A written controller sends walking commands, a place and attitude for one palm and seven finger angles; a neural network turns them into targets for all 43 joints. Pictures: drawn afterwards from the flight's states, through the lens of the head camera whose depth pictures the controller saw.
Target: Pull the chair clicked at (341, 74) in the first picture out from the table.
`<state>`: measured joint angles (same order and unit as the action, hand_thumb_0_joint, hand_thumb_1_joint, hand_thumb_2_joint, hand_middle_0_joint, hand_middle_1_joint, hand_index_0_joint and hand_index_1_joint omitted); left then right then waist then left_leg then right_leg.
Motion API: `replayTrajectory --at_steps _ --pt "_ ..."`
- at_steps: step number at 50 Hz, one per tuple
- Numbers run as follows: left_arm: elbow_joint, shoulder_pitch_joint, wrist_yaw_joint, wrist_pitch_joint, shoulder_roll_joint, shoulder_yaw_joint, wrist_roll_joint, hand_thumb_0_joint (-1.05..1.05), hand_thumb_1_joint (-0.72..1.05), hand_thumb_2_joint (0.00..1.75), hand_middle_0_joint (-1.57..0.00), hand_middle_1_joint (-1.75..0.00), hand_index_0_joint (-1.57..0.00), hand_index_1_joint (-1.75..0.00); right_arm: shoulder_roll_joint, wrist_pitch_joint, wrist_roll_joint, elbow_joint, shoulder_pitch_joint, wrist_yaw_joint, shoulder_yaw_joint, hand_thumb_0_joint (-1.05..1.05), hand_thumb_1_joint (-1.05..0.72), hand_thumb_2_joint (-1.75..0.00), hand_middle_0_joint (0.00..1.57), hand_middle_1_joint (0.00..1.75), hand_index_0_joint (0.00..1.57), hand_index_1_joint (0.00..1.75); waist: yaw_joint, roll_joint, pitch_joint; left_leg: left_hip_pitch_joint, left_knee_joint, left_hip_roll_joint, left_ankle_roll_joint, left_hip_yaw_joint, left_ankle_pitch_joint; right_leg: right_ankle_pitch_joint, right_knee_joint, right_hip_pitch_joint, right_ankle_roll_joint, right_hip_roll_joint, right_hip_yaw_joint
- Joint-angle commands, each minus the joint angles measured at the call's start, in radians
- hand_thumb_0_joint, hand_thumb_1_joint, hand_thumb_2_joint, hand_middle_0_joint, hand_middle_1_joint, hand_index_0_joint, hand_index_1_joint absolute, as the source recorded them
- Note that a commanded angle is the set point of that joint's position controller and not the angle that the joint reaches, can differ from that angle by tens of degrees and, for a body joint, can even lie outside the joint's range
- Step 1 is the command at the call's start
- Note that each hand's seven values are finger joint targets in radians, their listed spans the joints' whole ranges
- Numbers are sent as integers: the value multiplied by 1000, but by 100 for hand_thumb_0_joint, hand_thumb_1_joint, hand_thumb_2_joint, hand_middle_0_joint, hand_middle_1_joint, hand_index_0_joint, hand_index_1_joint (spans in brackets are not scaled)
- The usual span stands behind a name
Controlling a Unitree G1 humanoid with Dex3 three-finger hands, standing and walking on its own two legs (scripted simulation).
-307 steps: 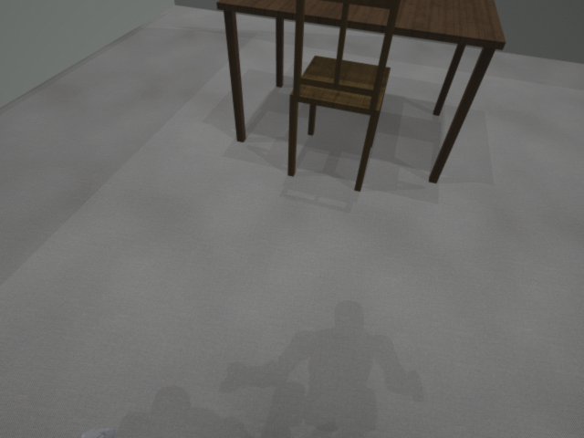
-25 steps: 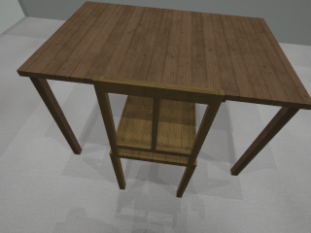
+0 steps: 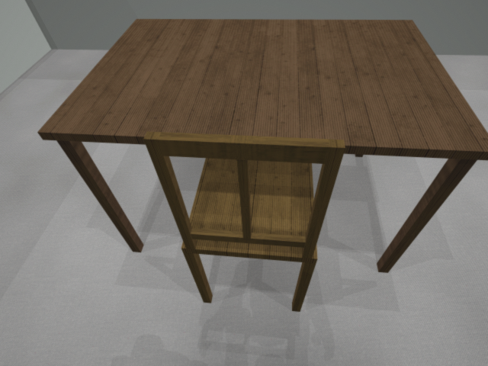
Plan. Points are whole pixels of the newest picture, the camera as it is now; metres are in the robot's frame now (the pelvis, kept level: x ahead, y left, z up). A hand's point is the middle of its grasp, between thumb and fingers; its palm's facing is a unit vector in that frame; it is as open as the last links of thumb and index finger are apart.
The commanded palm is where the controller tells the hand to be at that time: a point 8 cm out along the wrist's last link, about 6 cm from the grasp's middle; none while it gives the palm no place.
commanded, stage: look again from close up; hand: left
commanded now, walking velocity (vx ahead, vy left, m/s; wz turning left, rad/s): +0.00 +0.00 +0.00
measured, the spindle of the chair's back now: (245, 202) +0.47 +0.04 -0.07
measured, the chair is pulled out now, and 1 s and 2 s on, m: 0.00 0.00 0.00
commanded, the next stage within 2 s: raise the hand toward the chair's back in 0.80 s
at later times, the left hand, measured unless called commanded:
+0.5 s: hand out of the picture +0.02 +0.14 -0.17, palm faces +0.03 -0.98 -0.22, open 7.3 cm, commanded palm none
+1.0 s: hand out of the picture +0.06 +0.15 -0.13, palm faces +0.23 -0.94 -0.24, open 7.3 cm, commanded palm +0.11 +0.18 -0.07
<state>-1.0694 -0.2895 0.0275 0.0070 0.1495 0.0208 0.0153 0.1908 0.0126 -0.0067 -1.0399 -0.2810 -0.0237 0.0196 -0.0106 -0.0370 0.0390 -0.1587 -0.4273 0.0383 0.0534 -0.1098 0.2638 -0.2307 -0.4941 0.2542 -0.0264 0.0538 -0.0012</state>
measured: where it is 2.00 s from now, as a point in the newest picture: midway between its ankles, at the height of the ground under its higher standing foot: outside the picture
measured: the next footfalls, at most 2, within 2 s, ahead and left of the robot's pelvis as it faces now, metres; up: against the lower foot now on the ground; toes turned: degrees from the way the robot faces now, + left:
none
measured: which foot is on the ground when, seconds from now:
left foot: down 0.00-1.00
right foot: down 0.00-1.00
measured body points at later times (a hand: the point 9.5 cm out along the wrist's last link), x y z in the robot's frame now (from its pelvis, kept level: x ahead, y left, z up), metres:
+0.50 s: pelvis +0.01 -0.04 +0.00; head +0.03 -0.05 +0.45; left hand +0.02 +0.19 -0.15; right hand +0.02 -0.25 -0.16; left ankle -0.02 +0.08 -0.74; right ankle +0.02 -0.14 -0.74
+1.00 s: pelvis +0.01 -0.05 +0.00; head +0.02 -0.06 +0.45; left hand +0.05 +0.20 -0.11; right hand +0.04 -0.27 -0.15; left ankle -0.02 +0.08 -0.74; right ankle +0.02 -0.14 -0.74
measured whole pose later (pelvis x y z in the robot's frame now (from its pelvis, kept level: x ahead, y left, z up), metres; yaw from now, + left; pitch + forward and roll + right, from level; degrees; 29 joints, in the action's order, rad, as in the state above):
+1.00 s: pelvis +0.01 -0.05 +0.00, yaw +2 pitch -1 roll +0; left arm -0.55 -0.49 0.09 0.03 0.17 0.01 -0.11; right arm 0.18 0.15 0.04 -0.98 -0.37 -0.08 0.02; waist -0.01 -0.03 0.02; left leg -0.17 -0.47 -0.03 -0.01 -0.05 0.29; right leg -0.25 -0.49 0.23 0.04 -0.01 0.07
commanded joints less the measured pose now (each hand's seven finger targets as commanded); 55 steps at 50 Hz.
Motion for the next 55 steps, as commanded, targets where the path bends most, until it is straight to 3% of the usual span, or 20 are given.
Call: replayTrajectory --at_steps 1,9,12,15,29,31,38,42,44,45,46,47,48,49,50,51,52,53,54,55 --pt "23 -29 6 -26 120 -21 -4 0 90 90 -20 -30 -20 -30 86 27 -3 13 -40 -3 -17 0 -90 -90 20 30 20 30 11 50 -10 -10 106 -134 -11 142 -135 115 67 -19 60 55 -74" --pt "-5 -28 8 -30 114 -18 -5 0 90 90 -20 -30 -20 -30 61 25 -2 -32 -49 -6 -12 0 -90 -90 20 30 20 30 8 34 16 -15 103 -133 -19 129 -140 148 86 -31 67 60 -76" --pt "-11 -31 9 -35 115 -18 -6 0 90 90 -20 -30 -20 -30 55 28 -1 -44 -60 -7 -11 0 -90 -90 20 30 20 30 9 49 -13 5 94 -134 -22 128 -174 197 83 -56 69 63 -74" --pt "-14 -29 9 -36 115 -17 -5 0 90 90 -20 -30 -20 -30 52 25 -1 -52 -62 -7 -10 0 -90 -90 20 30 20 30 9 64 3 -1 93 -133 -25 124 -163 204 92 -55 70 65 -72" --pt "-22 -44 8 -39 110 -16 -6 0 90 90 -20 -30 -20 -30 37 19 -1 -68 -70 -8 -9 0 -90 -90 20 30 20 30 9 34 29 3 102 -132 -35 117 -137 172 131 -50 75 61 -75" --pt "-24 -48 8 -40 108 -17 -7 0 90 90 -20 -30 -20 -30 36 20 -1 -71 -77 -8 -8 0 -90 -90 20 30 20 30 9 38 11 11 103 -133 -37 117 -141 178 131 -63 76 61 -74" --pt "-27 -61 8 -39 99 -16 -6 0 90 90 -20 -30 -20 -30 24 18 0 -76 -78 -9 -7 0 -90 -90 20 30 20 30 7 44 46 4 110 -132 -36 116 -118 132 153 -44 75 55 -71" --pt "-29 -72 9 -42 93 -17 -6 0 90 90 -20 -30 -20 -30 24 20 0 -78 -92 -9 -7 0 -90 -90 20 30 20 30 8 54 20 11 104 -130 -37 117 -127 135 151 -57 75 58 -70" --pt "-28 -73 9 -41 94 -17 -5 0 90 90 -20 -30 -20 -30 19 19 1 -79 -90 -9 -7 0 -90 -90 20 30 20 30 7 42 43 -1 104 -129 -38 114 -119 124 158 -48 75 57 -70" --pt "-68 -137 47 -63 122 -28 5 0 90 90 -20 -30 -20 -30 68 25 5 -23 25 3 -24 0 -90 -90 20 30 20 30 -31 97 52 -113 -107 -149 -64 77 -95 534 120 -82 33 118 -103" --pt "1421 580 11 -279 284 -68 -228 0 88 89 -20 -30 -20 -30 254 172 49 347 7 -53 -43 0 -90 -90 20 30 20 30 100 -84 -453 149 14 -28 -19 89 -190 368 52 -192 43 31 -78" --pt "1175 211 60 -234 243 -105 -145 0 85 88 -20 -29 -20 -29 165 251 31 296 108 -84 -32 0 -90 -90 20 30 20 30 10 -205 -440 122 4 -43 -11 58 -266 213 10 -180 74 -19 -22" --pt "989 -55 96 -92 61 -8 -160 0 83 87 -19 -29 -19 -29 129 283 62 292 97 -75 -48 0 -90 -90 20 30 20 30 36 -147 -266 2 -1 -56 -28 88 -206 109 32 -61 61 -26 33" --pt "990 -29 72 -80 -54 60 -191 0 81 86 -19 -29 -19 -29 147 300 68 272 74 -79 -43 0 -90 -90 20 30 20 30 57 22 -92 -63 -17 -57 -23 102 -135 73 42 16 44 -34 66" --pt "1052 28 51 -131 -33 71 -223 0 78 85 -19 -28 -19 -28 177 328 69 324 97 -83 -47 0 -90 -90 20 30 20 30 80 117 19 -116 -51 -52 -10 126 -37 -24 52 118 27 -32 65" --pt "1040 26 28 -184 17 21 -222 0 76 84 -19 -28 -19 -28 204 347 52 345 80 -82 -61 0 -90 -90 20 30 20 30 92 203 -15 -156 -101 -39 -7 124 18 -134 45 183 20 -32 66" --pt "999 5 -4 -236 14 6 -221 0 74 83 -18 -27 -18 -27 205 360 38 378 75 -78 -67 0 -90 -90 20 30 20 30 92 262 -4 -226 -153 -29 -11 124 62 -226 14 257 18 -32 68" --pt "923 -10 -36 -289 17 -18 -215 0 71 82 -18 -27 -18 -27 203 368 33 407 82 -67 -77 0 -90 -90 20 30 20 30 82 229 -2 -287 -214 -12 -24 115 88 -279 -26 309 21 -24 54" --pt "900 -69 -78 -357 18 -52 -219 0 69 81 -18 -27 -18 -27 194 375 22 441 86 -52 -86 0 -90 -90 20 30 20 30 41 237 -69 -350 -262 -5 -38 111 99 -321 -77 322 30 -19 44" --pt "849 -191 -132 -424 -15 -53 -230 0 67 80 -18 -26 -18 -26 185 383 17 480 109 -36 -92 0 -90 -90 20 30 20 30 -1 257 -95 -415 -306 -4 -45 106 100 -311 -138 329 38 -21 38"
